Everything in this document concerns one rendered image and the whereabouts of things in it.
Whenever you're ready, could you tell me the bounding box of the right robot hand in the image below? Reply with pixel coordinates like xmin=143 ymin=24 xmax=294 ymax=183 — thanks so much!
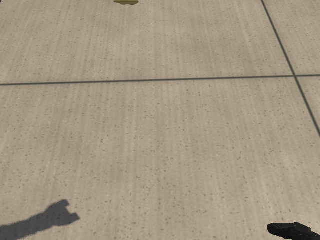
xmin=267 ymin=222 xmax=320 ymax=240

